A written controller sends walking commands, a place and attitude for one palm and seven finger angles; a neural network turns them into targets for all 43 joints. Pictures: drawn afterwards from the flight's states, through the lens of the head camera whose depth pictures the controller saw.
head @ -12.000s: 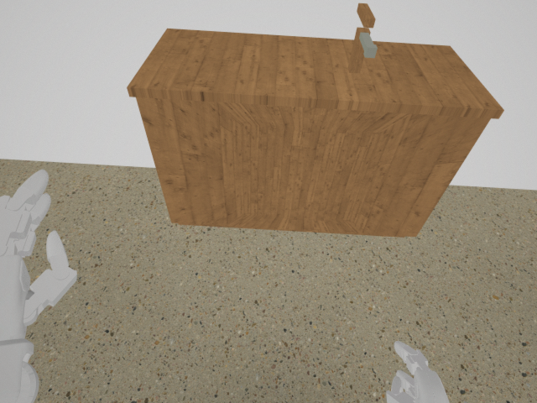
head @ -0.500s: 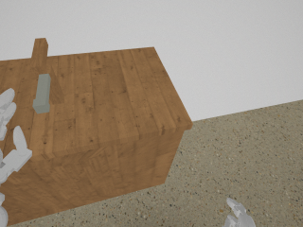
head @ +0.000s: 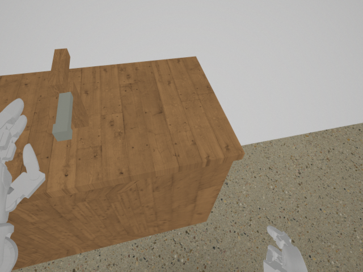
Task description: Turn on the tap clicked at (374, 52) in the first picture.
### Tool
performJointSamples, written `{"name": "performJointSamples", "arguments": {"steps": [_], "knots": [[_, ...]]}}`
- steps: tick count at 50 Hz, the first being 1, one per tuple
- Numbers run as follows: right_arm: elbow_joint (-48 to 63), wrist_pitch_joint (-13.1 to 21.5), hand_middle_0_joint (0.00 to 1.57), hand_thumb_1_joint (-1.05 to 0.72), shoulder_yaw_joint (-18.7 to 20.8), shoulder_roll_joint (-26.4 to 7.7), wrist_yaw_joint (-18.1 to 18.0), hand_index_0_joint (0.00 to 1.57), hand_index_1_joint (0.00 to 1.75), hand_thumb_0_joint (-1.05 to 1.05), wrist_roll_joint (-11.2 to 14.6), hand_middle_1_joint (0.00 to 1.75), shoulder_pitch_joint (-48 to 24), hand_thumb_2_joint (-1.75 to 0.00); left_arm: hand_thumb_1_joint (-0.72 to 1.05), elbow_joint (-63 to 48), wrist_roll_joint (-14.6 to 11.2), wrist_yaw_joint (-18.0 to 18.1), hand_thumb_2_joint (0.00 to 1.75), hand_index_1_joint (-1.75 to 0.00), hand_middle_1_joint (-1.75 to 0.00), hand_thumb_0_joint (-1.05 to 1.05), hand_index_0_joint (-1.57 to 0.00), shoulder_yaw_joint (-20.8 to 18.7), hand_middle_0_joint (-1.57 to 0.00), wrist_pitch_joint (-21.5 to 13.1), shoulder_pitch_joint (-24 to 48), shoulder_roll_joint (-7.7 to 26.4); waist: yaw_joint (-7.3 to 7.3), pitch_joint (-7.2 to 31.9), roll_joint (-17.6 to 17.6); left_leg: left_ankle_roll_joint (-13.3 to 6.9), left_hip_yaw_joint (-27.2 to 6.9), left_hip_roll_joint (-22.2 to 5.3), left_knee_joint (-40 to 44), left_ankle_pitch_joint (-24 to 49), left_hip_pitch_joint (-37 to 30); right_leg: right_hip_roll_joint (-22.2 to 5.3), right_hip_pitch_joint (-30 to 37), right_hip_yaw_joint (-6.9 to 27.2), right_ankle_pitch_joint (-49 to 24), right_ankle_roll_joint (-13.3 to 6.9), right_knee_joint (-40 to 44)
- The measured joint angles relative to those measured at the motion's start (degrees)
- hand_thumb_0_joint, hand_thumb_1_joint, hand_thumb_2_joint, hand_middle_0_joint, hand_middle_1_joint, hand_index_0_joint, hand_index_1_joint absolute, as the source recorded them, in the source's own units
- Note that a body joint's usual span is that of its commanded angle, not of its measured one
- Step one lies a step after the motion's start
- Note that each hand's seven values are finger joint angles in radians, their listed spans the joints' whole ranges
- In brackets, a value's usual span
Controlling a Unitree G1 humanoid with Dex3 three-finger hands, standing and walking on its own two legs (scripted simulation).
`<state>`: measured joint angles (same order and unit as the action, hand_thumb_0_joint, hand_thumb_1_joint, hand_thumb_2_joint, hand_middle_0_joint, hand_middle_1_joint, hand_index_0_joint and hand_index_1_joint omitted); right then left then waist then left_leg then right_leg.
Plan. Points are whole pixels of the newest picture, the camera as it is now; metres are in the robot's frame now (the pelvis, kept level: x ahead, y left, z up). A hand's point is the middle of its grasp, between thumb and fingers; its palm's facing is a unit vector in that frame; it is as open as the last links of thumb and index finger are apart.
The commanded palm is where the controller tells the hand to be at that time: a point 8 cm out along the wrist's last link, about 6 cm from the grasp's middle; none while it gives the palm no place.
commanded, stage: come to a stop and stand still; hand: left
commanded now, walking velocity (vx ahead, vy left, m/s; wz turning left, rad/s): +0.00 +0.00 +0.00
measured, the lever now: (62, 131) +0.35 +0.28 +0.10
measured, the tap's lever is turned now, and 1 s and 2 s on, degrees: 0 0 0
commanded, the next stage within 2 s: look again from close up in 0.16 s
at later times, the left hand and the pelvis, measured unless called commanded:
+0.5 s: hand (45, 190) +0.20 +0.23 +0.16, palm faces +0.29 -0.89 -0.36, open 7.4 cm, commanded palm +0.14 +0.28 +0.18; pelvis -0.03 +0.01 +0.00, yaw -3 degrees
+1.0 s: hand (50, 181) +0.21 +0.22 +0.17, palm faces +0.29 -0.87 -0.40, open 7.4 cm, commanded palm +0.15 +0.27 +0.18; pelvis -0.03 +0.00 +0.00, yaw -3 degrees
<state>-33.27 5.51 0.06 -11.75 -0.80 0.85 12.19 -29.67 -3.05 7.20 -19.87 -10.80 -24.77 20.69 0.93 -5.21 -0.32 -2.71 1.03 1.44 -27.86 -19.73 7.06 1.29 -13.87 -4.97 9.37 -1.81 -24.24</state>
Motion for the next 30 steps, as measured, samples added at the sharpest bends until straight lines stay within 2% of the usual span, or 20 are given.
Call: {"name": "performJointSamples", "arguments": {"steps": [6,12,13,14,15,17,20,22,24,27,30], "knots": [[0.5,-0.8,0.20,-0.91,0.6,0.0,0.0,0.20,0.30,0.01,0.3,0.30,-0.7,-0.90,0.89,-1.9,-0.5,0.0,0.90,-0.30,-0.30,0.02,-0.21,-0.7,-0.21,-0.7,-2.4,1.2,-0.92,0.4,-0.2,0.0,-0.2,0.2,-1.2,-0.6,0.6,-0.2,-0.5,-0.2,0.6,0.1,-1.0],[0.5,-1.2,0.20,-0.91,0.4,0.3,-0.4,0.20,0.30,0.01,0.2,0.30,-0.3,-0.90,0.89,-0.3,-0.5,0.0,0.90,-0.30,-0.30,0.02,-0.21,-0.9,-0.21,-0.5,-3.2,1.2,-0.35,1.3,-0.4,-0.4,-0.1,0.5,-0.6,-0.1,0.2,-0.6,-0.3,0.0,0.3,0.4,-1.0],[0.8,0.1,0.20,-0.91,0.6,0.3,-0.7,0.20,0.30,0.01,-0.4,0.30,0.7,-0.90,0.88,0.9,2.3,-1.2,0.90,-0.30,-0.30,0.02,-0.21,-1.7,-0.21,-0.2,0.3,3.0,1.12,1.0,-0.4,-0.4,-0.1,0.4,-1.6,-0.3,1.0,-0.5,-0.8,-0.2,0.3,0.4,-1.5],[0.4,1.6,0.20,-0.91,0.6,0.4,-0.8,0.20,0.30,0.01,-0.6,0.30,1.3,-0.90,0.88,4.2,3.4,-2.6,0.90,-0.30,-0.30,0.02,-0.22,-2.8,-0.21,-1.8,5.6,5.4,2.51,0.7,-0.7,-0.5,-0.3,0.3,-2.9,-0.5,2.2,-0.5,-1.8,-0.5,0.4,0.3,-2.3],[-0.3,2.3,0.20,-0.91,0.3,0.6,-0.5,0.20,0.30,0.01,-0.7,0.30,1.1,-0.90,0.88,7.3,3.3,-3.0,0.90,-0.30,-0.30,0.02,-0.22,-4.2,-0.22,-2.9,10.1,6.8,3.43,0.2,-1.0,-0.4,-0.3,0.3,-3.4,-0.5,2.7,-0.5,-2.2,-0.5,0.3,0.0,-2.5],[-0.9,3.0,0.20,-0.91,-0.7,0.7,0.5,0.20,0.30,0.01,-0.4,0.30,-0.1,-0.90,0.88,11.3,1.7,-2.2,0.90,-0.30,-0.30,0.02,-0.22,-6.6,-0.21,-3.6,14.8,6.8,3.97,-1.0,-1.6,-0.5,0.9,0.5,-2.3,0.4,2.1,-0.6,-2.5,0.7,-0.6,-0.1,-2.6],[0.2,3.4,0.20,-0.91,-1.0,0.4,2.1,0.20,0.30,0.01,-0.4,0.30,-0.6,-0.90,0.89,11.6,0.2,-1.2,0.90,-0.30,-0.30,0.02,-0.21,-5.7,-0.21,-3.5,14.0,2.8,2.64,-1.2,-0.6,-0.7,2.4,1.1,-1.2,1.4,1.4,-1.0,-2.8,2.2,-1.4,0.4,-2.7],[0.8,3.5,0.20,-0.91,-1.0,0.2,2.8,0.20,0.30,0.01,-0.2,0.30,-0.5,-0.90,0.89,9.6,0.0,-1.4,0.90,-0.30,-0.30,0.02,-0.20,-2.3,-0.20,-3.7,9.8,-0.2,1.46,-0.8,0.3,-1.2,3.2,1.5,-0.8,1.6,1.1,-1.3,-2.9,3.0,-1.6,0.9,-3.0],[0.9,3.3,0.20,-0.91,-1.1,0.5,2.8,0.20,0.30,0.01,-0.2,0.30,-0.1,-0.90,0.89,7.6,0.5,-2.3,0.90,-0.30,-0.30,0.02,-0.20,1.3,-0.20,-4.2,5.2,-1.6,0.37,-0.3,0.5,-1.5,3.5,1.9,-0.5,1.8,0.8,-1.6,-3.0,3.5,-1.5,1.2,-3.3],[0.6,2.5,0.20,-0.91,-1.6,1.6,1.9,0.20,0.30,0.01,-0.3,0.30,0.8,-0.90,0.89,6.6,1.1,-3.6,0.90,-0.30,-0.30,0.02,-0.21,3.0,-0.21,-4.7,0.7,-0.4,-0.41,0.3,-0.8,-1.4,3.5,2.0,-0.1,2.2,0.6,-1.7,-2.9,3.4,-1.6,1.1,-3.3],[0.6,2.4,0.20,-0.91,-1.7,2.0,0.8,0.20,0.30,0.01,-0.2,0.30,2.6,-0.90,0.88,7.4,1.0,-3.7,0.90,-0.30,-0.30,0.02,-0.22,0.8,-0.21,-4.8,0.6,1.9,0.22,0.5,-2.1,-1.1,2.9,1.7,-0.2,2.5,0.9,-1.6,-2.8,2.8,-1.8,0.7,-3.0]]}}
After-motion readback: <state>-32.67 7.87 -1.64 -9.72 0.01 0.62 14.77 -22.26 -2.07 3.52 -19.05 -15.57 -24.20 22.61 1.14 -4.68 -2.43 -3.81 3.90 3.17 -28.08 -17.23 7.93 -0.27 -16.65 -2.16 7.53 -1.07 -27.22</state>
